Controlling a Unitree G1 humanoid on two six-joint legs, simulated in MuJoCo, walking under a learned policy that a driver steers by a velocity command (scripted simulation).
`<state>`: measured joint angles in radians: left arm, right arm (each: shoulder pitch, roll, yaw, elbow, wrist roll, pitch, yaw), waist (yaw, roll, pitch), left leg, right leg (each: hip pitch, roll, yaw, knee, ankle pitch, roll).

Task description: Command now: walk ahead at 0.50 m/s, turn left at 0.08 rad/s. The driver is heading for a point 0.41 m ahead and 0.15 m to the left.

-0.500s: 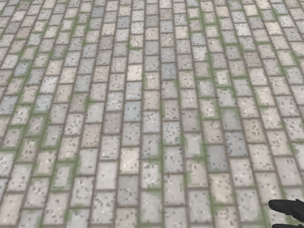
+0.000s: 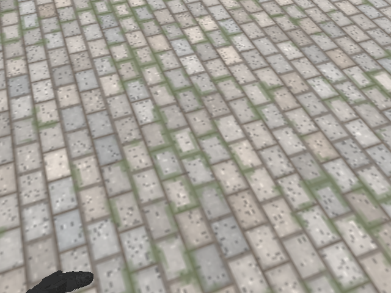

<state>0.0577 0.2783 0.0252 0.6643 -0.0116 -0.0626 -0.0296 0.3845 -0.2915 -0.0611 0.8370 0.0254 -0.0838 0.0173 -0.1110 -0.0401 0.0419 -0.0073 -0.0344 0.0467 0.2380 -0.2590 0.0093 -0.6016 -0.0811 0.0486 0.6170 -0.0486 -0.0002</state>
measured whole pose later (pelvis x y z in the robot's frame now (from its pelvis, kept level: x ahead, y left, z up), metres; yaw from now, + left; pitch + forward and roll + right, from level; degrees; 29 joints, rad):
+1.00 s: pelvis +0.42 +0.04 -0.01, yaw +19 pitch +0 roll +2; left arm 0.18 0.27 0.04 0.86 0.01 0.01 0.03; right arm 0.13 -0.23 -0.03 0.82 -0.02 -0.01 0.01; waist 0.00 -0.03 0.02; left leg -0.29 -0.07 0.04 0.47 -0.19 0.05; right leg -0.32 -0.09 0.04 0.54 -0.23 0.05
